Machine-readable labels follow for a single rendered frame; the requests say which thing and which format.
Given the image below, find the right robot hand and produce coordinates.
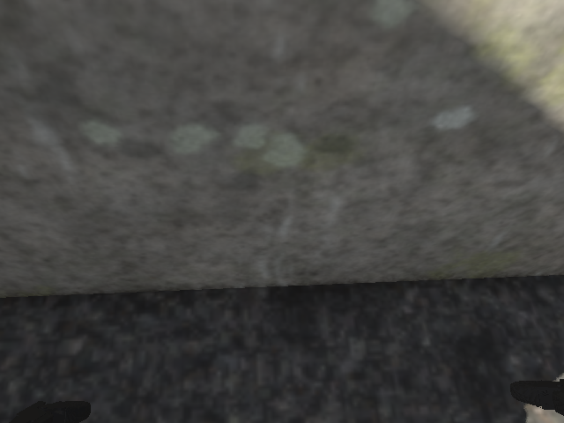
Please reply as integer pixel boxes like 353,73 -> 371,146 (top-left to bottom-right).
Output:
510,379 -> 564,416

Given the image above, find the left robot hand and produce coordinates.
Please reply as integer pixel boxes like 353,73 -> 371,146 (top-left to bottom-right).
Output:
9,401 -> 91,423

